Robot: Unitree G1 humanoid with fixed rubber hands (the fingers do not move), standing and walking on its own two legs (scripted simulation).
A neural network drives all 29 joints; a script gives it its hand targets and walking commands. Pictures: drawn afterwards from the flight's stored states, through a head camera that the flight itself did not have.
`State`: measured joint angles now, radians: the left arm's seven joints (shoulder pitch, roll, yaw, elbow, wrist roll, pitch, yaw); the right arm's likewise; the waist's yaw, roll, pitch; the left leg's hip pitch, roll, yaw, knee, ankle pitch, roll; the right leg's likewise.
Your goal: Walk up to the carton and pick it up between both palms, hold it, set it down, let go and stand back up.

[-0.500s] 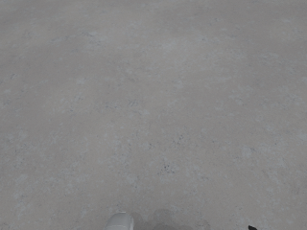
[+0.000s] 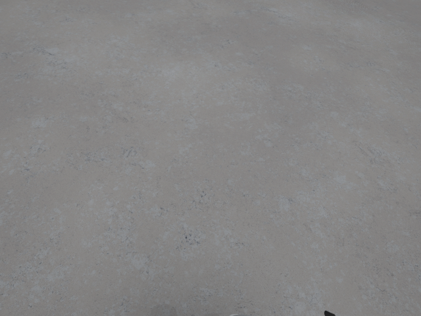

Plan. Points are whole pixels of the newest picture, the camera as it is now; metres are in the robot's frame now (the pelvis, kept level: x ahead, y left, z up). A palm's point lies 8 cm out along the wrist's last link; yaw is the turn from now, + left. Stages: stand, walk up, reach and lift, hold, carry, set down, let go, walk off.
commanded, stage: walk up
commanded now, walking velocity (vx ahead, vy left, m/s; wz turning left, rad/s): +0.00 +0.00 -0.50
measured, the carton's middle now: out of the picture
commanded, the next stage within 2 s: none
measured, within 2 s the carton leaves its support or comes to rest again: neither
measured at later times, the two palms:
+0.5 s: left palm (127, 283) +0.19 +0.17 -0.09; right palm out of the picture +0.00 -0.33 -0.15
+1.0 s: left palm (114, 292) +0.18 +0.20 -0.13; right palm out of the picture +0.02 -0.32 -0.11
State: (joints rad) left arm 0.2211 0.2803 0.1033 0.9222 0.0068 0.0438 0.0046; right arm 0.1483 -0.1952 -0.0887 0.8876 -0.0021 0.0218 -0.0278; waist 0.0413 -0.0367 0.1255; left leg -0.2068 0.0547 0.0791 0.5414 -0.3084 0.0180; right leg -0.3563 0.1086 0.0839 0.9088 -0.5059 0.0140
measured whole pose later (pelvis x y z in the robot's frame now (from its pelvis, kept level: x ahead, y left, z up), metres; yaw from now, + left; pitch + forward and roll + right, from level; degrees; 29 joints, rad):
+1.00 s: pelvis +0.02 -0.03 +0.00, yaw -30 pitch +2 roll -1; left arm 0.27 0.27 0.07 0.91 0.03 0.02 0.01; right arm 0.08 -0.25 -0.05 0.87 0.01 0.04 -0.03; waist 0.06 -0.01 0.05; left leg -0.32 0.04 0.00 0.65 -0.41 -0.09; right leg -0.28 0.13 0.17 0.46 -0.19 -0.04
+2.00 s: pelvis +0.00 +0.00 +0.00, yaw -59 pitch +1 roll -1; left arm 0.23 0.26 0.07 0.89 0.02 0.02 0.00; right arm 0.11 -0.25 -0.08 0.84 0.00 0.05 -0.03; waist 0.04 0.01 0.03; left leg -0.35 0.04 0.01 0.70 -0.41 -0.08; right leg -0.29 0.09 0.12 0.47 -0.19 -0.02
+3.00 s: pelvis -0.08 -0.23 +0.01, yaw -90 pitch +0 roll +2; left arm 0.48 0.22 0.02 0.99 0.00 -0.08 -0.01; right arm 0.12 -0.28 -0.08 0.83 -0.03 0.00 0.05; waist 0.08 0.05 0.03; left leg -0.67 0.12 0.05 1.08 -0.16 -0.08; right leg -0.02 0.07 0.05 0.35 -0.33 -0.10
